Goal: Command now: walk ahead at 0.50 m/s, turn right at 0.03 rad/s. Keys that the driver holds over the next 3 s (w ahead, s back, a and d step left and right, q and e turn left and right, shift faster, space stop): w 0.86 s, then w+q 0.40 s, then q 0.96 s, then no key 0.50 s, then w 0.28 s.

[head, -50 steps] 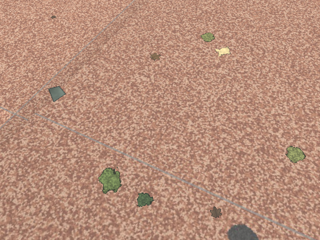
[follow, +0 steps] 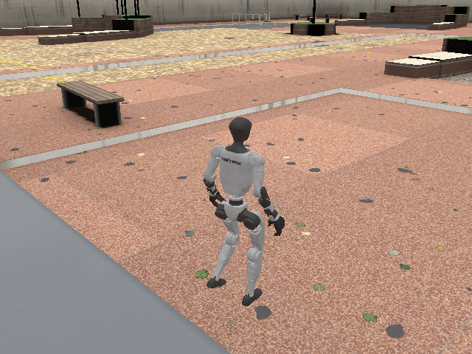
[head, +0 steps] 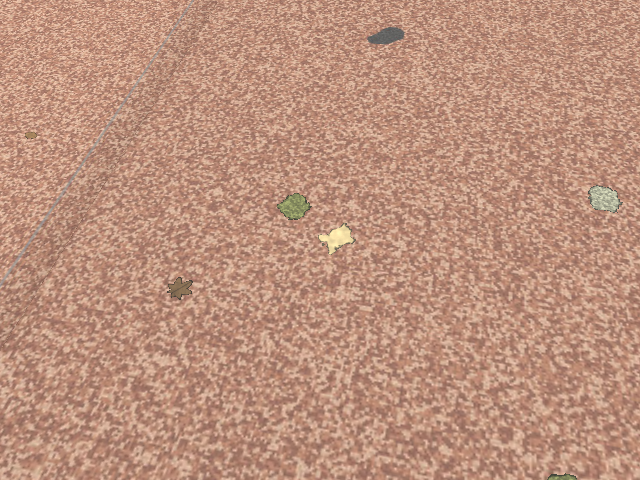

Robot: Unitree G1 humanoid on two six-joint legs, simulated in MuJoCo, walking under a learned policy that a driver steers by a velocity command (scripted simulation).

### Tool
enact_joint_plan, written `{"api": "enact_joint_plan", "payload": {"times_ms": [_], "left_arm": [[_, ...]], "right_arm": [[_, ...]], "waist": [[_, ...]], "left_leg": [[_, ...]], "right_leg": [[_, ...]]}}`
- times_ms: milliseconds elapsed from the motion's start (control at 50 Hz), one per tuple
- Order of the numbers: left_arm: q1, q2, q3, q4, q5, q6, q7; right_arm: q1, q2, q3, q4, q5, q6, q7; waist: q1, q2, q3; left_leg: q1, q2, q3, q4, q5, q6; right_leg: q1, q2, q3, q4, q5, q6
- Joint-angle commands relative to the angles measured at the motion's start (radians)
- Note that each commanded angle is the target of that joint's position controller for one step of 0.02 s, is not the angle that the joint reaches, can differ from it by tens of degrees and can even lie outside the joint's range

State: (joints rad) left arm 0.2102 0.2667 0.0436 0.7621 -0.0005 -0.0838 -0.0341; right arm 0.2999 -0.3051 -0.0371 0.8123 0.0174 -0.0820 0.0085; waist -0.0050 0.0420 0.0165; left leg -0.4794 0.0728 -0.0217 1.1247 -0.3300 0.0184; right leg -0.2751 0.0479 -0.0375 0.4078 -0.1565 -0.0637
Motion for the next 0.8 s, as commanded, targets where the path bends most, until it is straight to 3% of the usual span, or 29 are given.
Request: {"api": "enact_joint_plan", "payload": {"times_ms": [20, 80, 160, 220, 260, 320, 340, 360, 380, 400, 420, 440, 460, 480, 520, 580, 620, 700, 800], "left_arm": [[-0.009, 0.114, 0.028, -0.037, 0.002, -0.028, -0.002], [0.032, 0.139, 0.034, -0.001, 0.001, -0.032, 0.011], [0.098, 0.164, 0.034, 0.037, -0.009, -0.019, 0.025], [0.162, 0.183, 0.037, 0.074, -0.017, -0.008, 0.027], [0.184, 0.187, 0.038, 0.095, -0.020, 0.004, 0.029], [0.175, 0.203, 0.044, 0.111, -0.021, 0.020, 0.036], [0.154, 0.210, 0.045, 0.109, -0.020, 0.025, 0.037], [0.149, 0.194, 0.037, 0.107, -0.014, 0.029, 0.038], [0.156, 0.148, 0.016, 0.081, 0.008, 0.026, 0.041], [0.289, 0.017, -0.021, 0.072, 0.003, 0.002, 0.030], [0.244, 0.121, 0.000, 0.090, -0.017, -0.018, 0.022], [0.146, 0.176, 0.017, 0.060, -0.041, -0.029, 0.017], [0.085, 0.163, 0.014, 0.047, -0.037, -0.031, 0.021], [0.055, 0.151, 0.017, 0.041, -0.020, -0.027, 0.025], [0.094, 0.118, 0.017, 0.055, -0.014, -0.005, 0.028], [0.069, 0.086, 0.012, 0.048, -0.004, 0.018, 0.035], [-0.003, 0.081, 0.012, 0.026, 0.001, 0.018, 0.036], [-0.129, 0.060, 0.004, -0.003, -0.003, 0.005, 0.024], [-0.265, 0.064, 0.000, -0.054, -0.015, -0.008, 0.001]], "right_arm": [[0.044, -0.056, -0.020, -0.058, -0.010, 0.008, -0.004], [-0.053, -0.050, -0.020, -0.095, -0.018, 0.012, -0.011], [-0.196, -0.018, -0.006, -0.134, -0.013, -0.002, 0.004], [-0.288, -0.021, -0.004, -0.170, -0.003, -0.009, 0.020], [-0.325, -0.031, -0.005, -0.194, 0.000, -0.014, 0.031], [-0.290, -0.058, -0.014, -0.201, -0.002, -0.020, 0.041], [-0.220, -0.077, -0.025, -0.185, -0.005, -0.021, 0.038], [-0.075, -0.119, -0.048, -0.141, -0.008, -0.020, 0.030], [0.107, -0.192, -0.070, -0.108, -0.017, -0.016, 0.019], [0.153, -0.270, -0.086, -0.091, -0.023, -0.010, 0.021], [0.164, -0.165, -0.061, -0.095, -0.013, -0.008, 0.022], [0.091, -0.131, -0.047, -0.104, -0.012, -0.009, 0.020], [0.022, -0.116, -0.042, -0.115, -0.014, -0.008, 0.019], [-0.025, -0.093, -0.036, -0.118, -0.020, -0.009, 0.022], [-0.059, -0.070, -0.030, -0.117, -0.026, -0.019, 0.027], [-0.041, -0.094, -0.039, -0.091, -0.019, -0.032, 0.024], [-0.012, -0.107, -0.043, -0.071, -0.018, -0.027, 0.014], [0.033, -0.123, -0.047, -0.039, -0.011, -0.015, 0.001], [0.109, -0.138, -0.052, 0.017, -0.001, 0.004, -0.006]], "waist": [[-0.024, -0.122, -0.030], [-0.006, -0.094, 0.006], [0.050, -0.086, 0.031], [0.087, -0.085, 0.051], [0.089, -0.092, 0.060], [0.051, -0.116, 0.031], [0.004, -0.122, -0.011], [-0.063, -0.103, -0.107], [-0.126, -0.003, -0.263], [-0.061, 0.279, -0.382], [-0.101, 0.187, -0.388], [-0.093, 0.119, -0.228], [-0.066, 0.036, -0.146], [-0.038, 0.007, -0.084], [0.012, 0.035, -0.068], [0.026, 0.024, -0.034], [0.009, 0.011, -0.008], [-0.034, 0.016, 0.023], [-0.077, 0.020, 0.057]], "left_leg": [[-0.138, 0.073, -0.038, -0.022, 0.091, -0.024], [-0.205, 0.079, -0.037, -0.162, 0.226, -0.045], [-0.171, 0.046, -0.004, -0.424, 0.418, -0.034], [-0.171, 0.024, 0.006, -0.521, 0.425, -0.022], [-0.191, 0.016, -0.001, -0.564, 0.373, -0.002], [-0.106, -0.013, 0.018, -0.607, 0.262, 0.037], [0.009, -0.044, 0.048, -0.631, 0.249, 0.057], [0.219, -0.066, 0.068, -0.640, 0.269, 0.086], [0.528, 0.095, -0.104, -0.599, 0.340, 0.148], [0.864, 0.315, -0.583, -0.709, 0.148, 0.311], [0.859, 0.318, -0.702, -0.799, 0.009, 0.302], [0.732, 0.286, -0.553, -0.817, 0.028, 0.257], [0.592, 0.245, -0.434, -0.836, 0.122, 0.234], [0.473, 0.208, -0.352, -0.866, 0.223, 0.225], [0.360, 0.165, -0.262, -0.926, 0.306, 0.219], [0.312, 0.154, -0.179, -0.981, 0.377, 0.237], [0.330, 0.148, -0.144, -1.002, 0.382, 0.232], [0.348, 0.113, -0.064, -1.013, 0.351, 0.191], [0.467, 0.160, -0.064, -0.972, 0.345, 0.183]], "right_leg": [[0.092, -0.261, 0.264, -0.262, 0.146, -0.196], [0.097, -0.251, 0.199, -0.285, 0.224, -0.196], [0.129, -0.220, 0.125, -0.287, 0.205, -0.153], [0.204, -0.253, 0.135, -0.263, 0.165, -0.149], [0.275, -0.286, 0.148, -0.227, 0.180, -0.138], [0.340, -0.310, 0.155, -0.145, 0.314, -0.109], [0.335, -0.289, 0.133, -0.061, 0.467, -0.092], [0.288, -0.234, 0.091, 0.113, 0.573, -0.067], [0.097, -0.175, 0.044, 0.415, 0.357, -0.030], [-0.316, 0.014, 0.035, 0.765, -0.297, 0.037], [-0.431, -0.022, 0.170, 0.889, -0.417, 0.027], [-0.495, -0.073, 0.153, 0.907, -0.342, 0.015], [-0.470, -0.123, 0.122, 0.863, -0.251, 0.016], [-0.436, -0.152, 0.112, 0.800, -0.194, 0.023], [-0.332, -0.180, 0.116, 0.731, -0.131, 0.034], [-0.353, -0.188, 0.103, 0.637, -0.061, 0.060], [-0.405, -0.191, 0.102, 0.529, 0.041, 0.074], [-0.379, -0.163, 0.075, 0.293, 0.231, 0.074], [-0.380, -0.131, 0.060, 0.148, 0.216, 0.054]]}}
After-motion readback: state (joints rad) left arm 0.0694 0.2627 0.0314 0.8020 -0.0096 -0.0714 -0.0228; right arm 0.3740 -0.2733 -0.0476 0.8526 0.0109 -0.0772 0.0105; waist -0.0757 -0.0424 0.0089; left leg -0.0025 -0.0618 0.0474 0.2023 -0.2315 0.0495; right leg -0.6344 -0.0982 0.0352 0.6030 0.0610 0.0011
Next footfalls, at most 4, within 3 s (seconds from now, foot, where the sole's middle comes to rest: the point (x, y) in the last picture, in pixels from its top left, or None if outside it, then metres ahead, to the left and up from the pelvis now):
0.38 left None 0.37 0.16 -0.78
0.92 right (386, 403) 0.66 -0.09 -0.78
1.46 left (270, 314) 0.90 0.18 -0.78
1.98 right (343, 277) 1.00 0.00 -0.78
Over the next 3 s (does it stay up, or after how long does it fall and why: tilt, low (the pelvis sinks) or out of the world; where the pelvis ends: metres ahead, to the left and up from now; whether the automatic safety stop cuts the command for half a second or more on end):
stays up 0.86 0.12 -0.01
